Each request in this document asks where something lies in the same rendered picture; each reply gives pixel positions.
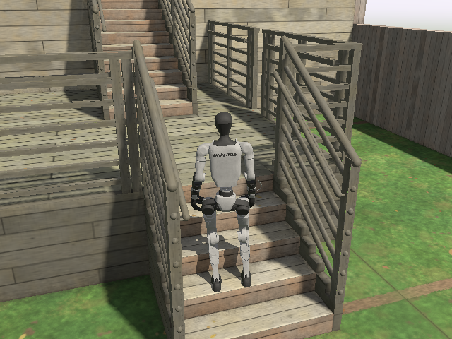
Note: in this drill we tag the left robot upper arm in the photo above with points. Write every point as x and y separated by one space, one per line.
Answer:
202 151

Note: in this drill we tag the robot left shin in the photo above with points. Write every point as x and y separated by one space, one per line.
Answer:
214 258

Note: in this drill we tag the right robot upper arm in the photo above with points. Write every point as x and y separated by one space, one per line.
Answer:
247 149

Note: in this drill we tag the robot shin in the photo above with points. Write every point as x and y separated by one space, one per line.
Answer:
245 254
214 258

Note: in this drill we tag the robot right hand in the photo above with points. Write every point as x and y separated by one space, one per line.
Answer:
251 200

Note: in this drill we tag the right robot forearm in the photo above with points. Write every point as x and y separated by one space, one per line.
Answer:
251 187

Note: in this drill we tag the robot left hand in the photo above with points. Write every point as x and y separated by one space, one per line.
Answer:
194 202

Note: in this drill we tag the robot right shin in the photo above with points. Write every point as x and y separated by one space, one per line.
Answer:
245 254

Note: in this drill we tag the left robot forearm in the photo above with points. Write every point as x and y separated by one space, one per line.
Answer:
195 189

